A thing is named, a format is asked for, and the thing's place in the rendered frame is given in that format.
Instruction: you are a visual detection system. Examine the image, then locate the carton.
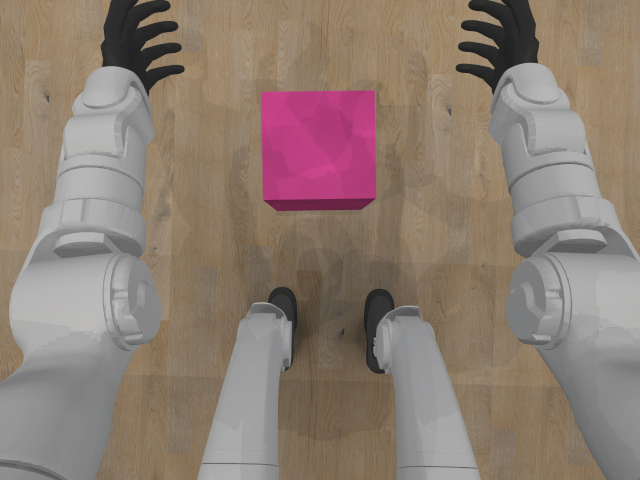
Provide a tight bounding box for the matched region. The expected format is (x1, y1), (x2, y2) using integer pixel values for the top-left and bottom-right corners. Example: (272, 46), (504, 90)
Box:
(261, 90), (376, 211)

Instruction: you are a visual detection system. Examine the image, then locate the robot right upper arm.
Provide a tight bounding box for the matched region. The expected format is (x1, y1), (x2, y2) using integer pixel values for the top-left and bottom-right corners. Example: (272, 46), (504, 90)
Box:
(505, 252), (640, 480)

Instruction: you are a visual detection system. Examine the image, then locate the robot right thigh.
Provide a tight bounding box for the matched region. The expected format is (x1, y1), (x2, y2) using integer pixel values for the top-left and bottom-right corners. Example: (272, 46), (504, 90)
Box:
(378, 316), (481, 480)

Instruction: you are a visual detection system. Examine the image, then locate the robot right forearm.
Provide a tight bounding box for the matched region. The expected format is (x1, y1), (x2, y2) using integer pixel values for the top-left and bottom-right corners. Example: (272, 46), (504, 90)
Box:
(488, 63), (640, 263)

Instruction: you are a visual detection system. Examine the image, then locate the robot left upper arm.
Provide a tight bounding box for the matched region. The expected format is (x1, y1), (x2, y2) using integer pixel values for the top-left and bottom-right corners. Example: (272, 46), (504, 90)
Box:
(0, 252), (162, 480)

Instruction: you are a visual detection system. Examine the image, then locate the right robot hand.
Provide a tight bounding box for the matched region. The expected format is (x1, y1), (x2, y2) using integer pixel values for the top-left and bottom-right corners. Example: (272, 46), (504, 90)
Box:
(456, 0), (539, 95)

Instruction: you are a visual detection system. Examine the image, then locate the robot left forearm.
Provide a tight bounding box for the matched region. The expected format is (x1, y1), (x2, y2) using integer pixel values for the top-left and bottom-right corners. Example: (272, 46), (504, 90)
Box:
(9, 66), (155, 351)

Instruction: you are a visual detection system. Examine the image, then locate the right robot shin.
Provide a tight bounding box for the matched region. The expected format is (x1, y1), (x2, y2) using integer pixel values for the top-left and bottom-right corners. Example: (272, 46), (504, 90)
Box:
(373, 306), (436, 364)

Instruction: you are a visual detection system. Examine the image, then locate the left robot hand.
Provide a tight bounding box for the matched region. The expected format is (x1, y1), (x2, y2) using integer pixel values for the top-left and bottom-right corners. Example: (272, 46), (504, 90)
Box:
(101, 0), (185, 96)

